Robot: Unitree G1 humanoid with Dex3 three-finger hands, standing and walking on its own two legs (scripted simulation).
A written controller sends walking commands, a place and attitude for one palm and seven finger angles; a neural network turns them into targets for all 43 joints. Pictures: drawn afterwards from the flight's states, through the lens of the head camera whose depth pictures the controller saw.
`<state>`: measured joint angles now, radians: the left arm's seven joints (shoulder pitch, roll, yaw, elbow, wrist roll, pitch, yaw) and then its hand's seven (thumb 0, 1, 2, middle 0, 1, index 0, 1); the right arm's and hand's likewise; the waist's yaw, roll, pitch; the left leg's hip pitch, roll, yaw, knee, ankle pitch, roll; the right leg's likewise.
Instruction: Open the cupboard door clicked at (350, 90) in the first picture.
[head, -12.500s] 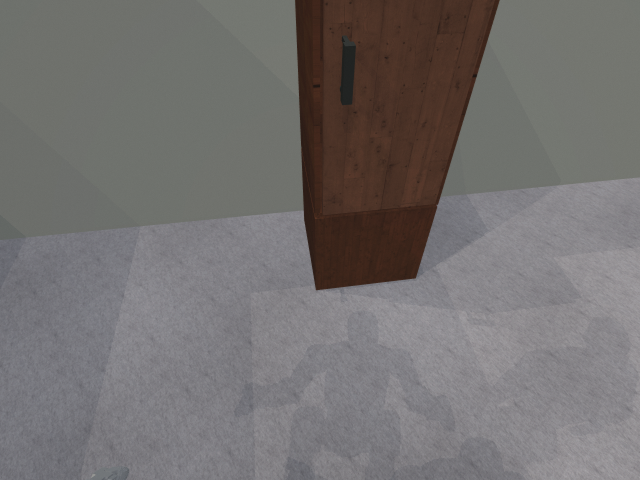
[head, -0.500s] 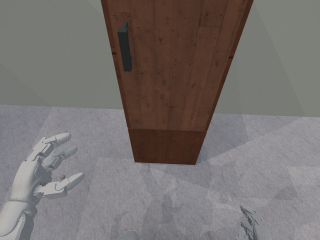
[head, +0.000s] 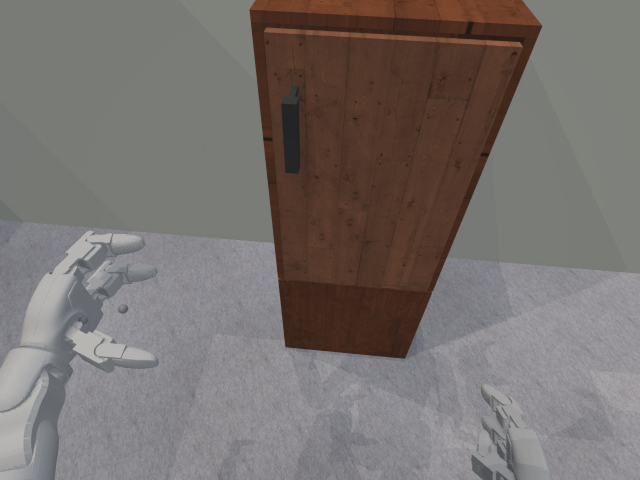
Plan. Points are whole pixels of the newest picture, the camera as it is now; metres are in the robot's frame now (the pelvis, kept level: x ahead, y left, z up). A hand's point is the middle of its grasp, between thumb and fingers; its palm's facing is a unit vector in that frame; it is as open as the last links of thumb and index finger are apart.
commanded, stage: raise the hand with hooked fingers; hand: left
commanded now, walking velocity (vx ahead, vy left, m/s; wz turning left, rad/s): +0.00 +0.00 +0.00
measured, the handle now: (293, 129) +0.60 +0.10 +0.13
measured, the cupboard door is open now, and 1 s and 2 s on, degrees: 0 0 0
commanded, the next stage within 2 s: move the hooked fingers beside the handle in 0.84 s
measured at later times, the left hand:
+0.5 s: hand (114, 255) +0.30 +0.26 +0.15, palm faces +0.02 -1.00 -0.03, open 14.0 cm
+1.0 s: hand (134, 259) +0.30 +0.24 +0.15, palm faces +0.03 -1.00 -0.03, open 14.0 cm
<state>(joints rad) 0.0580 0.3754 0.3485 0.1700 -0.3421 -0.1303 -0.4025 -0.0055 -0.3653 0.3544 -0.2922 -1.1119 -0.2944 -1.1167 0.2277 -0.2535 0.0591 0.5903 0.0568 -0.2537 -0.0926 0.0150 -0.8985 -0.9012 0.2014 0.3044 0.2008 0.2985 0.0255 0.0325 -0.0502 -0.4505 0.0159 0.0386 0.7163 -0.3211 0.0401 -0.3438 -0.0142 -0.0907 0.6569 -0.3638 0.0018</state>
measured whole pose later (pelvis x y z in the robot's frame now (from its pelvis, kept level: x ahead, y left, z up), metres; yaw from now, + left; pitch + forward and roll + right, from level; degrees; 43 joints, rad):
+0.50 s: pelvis +0.00 -0.02 +0.01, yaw +0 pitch +1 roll -1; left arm -0.14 0.47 0.44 0.35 -0.35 -0.01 -0.48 -0.01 -0.50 0.30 -0.30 -1.20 -0.30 -1.20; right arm 0.26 -0.28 0.06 0.62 0.08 -0.22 -0.11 0.02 -0.90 -0.90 0.20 0.30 0.20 0.30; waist 0.02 0.05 -0.03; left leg -0.33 0.02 0.04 0.57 -0.26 0.02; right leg -0.24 0.00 -0.08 0.53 -0.31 -0.02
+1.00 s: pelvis +0.00 -0.03 +0.01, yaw -1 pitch +1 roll +0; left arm -0.14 0.43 0.42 0.36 -0.34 -0.02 -0.46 -0.01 -0.50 0.30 -0.30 -1.20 -0.30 -1.20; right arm 0.24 -0.27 0.06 0.61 0.08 -0.21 -0.11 0.02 -0.90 -0.90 0.20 0.30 0.20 0.30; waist 0.03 0.06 -0.02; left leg -0.32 0.03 0.04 0.56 -0.25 0.00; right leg -0.23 0.01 -0.08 0.54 -0.32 -0.03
